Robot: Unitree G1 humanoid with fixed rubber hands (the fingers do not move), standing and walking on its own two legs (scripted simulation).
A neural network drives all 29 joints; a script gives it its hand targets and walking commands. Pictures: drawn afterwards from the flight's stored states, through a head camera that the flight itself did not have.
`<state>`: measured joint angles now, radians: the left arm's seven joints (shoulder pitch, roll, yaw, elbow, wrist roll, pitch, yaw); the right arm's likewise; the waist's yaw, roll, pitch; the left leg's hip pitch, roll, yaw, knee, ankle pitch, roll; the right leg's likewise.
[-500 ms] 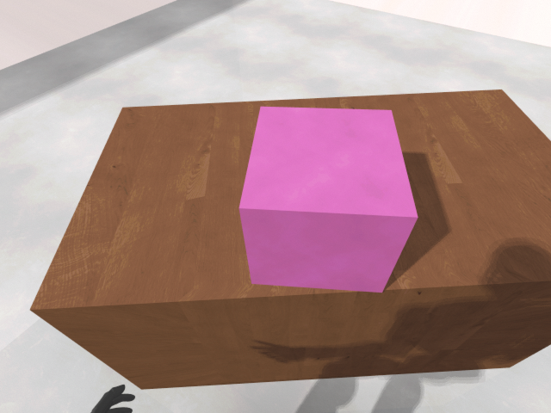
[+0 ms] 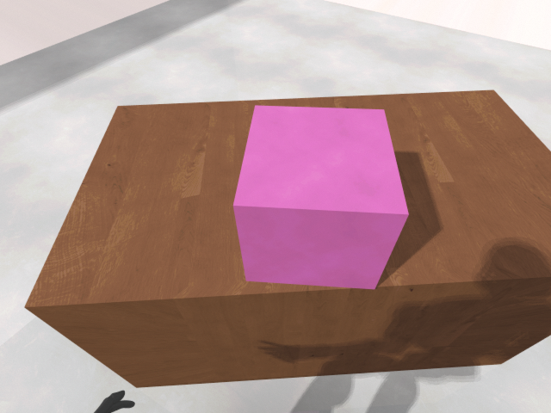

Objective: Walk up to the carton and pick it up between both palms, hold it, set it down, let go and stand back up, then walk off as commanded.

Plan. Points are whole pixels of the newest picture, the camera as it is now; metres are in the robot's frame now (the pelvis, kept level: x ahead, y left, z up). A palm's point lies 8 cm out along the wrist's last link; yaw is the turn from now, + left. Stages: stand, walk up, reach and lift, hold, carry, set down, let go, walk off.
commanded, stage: walk up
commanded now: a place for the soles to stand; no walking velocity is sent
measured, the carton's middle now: (314, 196) +0.51 -0.03 -0.01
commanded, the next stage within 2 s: reach and lift in 0.22 s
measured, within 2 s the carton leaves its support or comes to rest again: neither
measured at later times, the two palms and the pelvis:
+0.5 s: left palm (113, 408) +0.16 +0.28 -0.10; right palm out of the picture +0.12 -0.29 -0.10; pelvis +0.00 +0.00 -0.01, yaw +0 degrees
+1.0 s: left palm out of the picture +0.12 +0.27 -0.07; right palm out of the picture +0.13 -0.28 -0.06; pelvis -0.01 +0.00 +0.01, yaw +0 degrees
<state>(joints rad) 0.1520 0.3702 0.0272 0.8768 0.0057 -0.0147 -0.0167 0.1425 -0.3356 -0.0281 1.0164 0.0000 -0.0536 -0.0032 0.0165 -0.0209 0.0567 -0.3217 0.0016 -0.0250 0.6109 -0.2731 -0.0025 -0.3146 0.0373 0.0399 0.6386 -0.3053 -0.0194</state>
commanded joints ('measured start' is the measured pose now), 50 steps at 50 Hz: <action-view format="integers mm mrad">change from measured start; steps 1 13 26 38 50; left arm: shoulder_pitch -58 -308 -95 -24 -65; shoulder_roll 203 105 44 15 33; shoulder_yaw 44 2 58 60 13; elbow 4 -244 -610 -669 -662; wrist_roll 26 12 36 -61 -163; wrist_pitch -18 255 321 147 -2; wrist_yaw -1 59 71 75 112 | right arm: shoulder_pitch -31 -200 3 62 40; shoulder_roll -253 -118 -162 -93 -36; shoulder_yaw -36 -132 -133 -93 -100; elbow -57 -113 -285 -424 -565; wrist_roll -10 -113 30 90 140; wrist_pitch -28 -197 -184 -265 -243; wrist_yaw -21 53 82 74 98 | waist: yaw -16 -38 -48 -21 -1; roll -21 0 59 -15 -13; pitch -144 -13 -195 -315 -217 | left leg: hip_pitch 132 -33 332 327 231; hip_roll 86 23 32 -7 -23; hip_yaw -88 73 36 47 97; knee -130 -24 -45 -132 -208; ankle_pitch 73 -224 204 234 -51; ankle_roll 52 3 -31 -11 -2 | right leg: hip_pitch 82 -112 11 136 32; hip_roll -153 -31 -28 -27 -79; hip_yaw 159 -69 -92 -27 25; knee -226 -38 -131 -203 -309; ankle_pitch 138 -169 317 405 -102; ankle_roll -61 -42 -12 18 -22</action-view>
